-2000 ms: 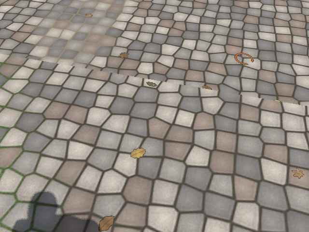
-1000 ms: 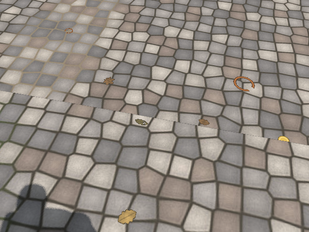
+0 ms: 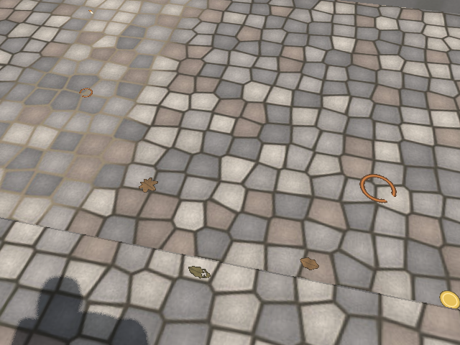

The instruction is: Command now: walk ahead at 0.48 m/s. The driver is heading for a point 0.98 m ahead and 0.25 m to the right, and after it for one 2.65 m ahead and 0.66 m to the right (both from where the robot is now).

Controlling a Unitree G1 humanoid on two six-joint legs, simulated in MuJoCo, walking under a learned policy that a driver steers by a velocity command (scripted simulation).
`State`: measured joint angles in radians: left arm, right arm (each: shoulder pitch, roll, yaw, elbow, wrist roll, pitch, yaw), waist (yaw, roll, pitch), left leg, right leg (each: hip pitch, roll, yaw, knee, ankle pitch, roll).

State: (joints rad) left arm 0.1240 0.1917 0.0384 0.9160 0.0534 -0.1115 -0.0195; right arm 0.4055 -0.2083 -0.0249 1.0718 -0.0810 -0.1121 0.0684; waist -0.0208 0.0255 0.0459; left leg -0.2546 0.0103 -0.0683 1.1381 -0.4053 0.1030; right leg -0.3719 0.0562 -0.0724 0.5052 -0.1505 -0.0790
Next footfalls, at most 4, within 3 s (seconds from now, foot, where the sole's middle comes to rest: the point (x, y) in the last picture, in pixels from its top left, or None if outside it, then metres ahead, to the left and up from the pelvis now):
0.44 left None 0.42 0.15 -0.77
1.02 right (283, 259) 0.76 -0.15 -0.81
1.46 left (255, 169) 1.19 -0.09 -0.87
1.82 right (318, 196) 1.05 -0.32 -0.87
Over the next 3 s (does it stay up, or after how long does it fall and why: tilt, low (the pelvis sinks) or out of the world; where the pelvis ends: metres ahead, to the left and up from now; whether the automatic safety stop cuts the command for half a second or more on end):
stays up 1.07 -0.21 -0.09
